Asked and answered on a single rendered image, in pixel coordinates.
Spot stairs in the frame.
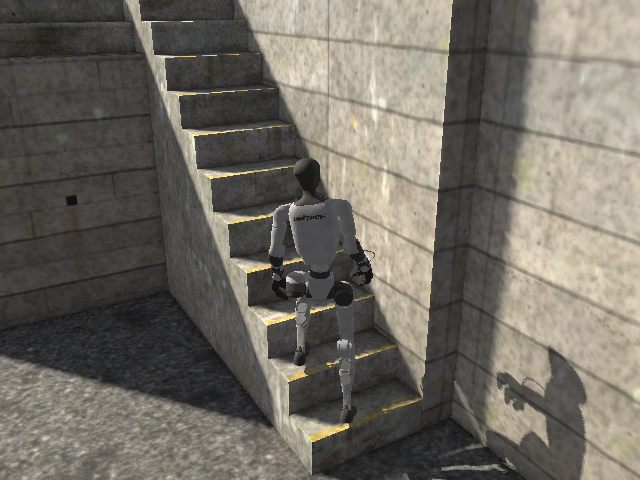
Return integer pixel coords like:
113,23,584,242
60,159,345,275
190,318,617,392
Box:
123,0,423,476

